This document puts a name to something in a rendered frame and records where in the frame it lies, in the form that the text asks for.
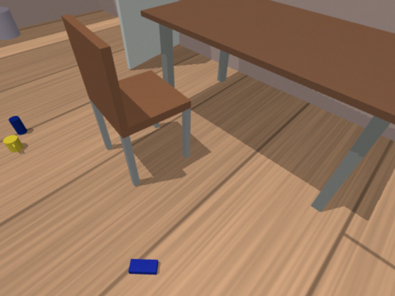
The table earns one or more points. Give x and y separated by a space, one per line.
350 62

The chair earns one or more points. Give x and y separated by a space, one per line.
129 105

